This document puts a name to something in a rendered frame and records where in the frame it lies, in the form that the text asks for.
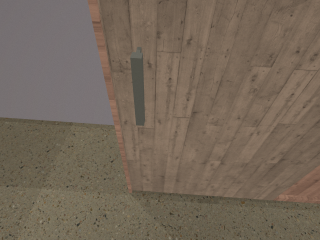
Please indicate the handle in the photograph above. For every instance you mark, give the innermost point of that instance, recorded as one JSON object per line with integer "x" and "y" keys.
{"x": 137, "y": 72}

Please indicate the wardrobe door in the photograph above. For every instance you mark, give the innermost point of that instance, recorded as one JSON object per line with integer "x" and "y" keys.
{"x": 231, "y": 93}
{"x": 308, "y": 186}

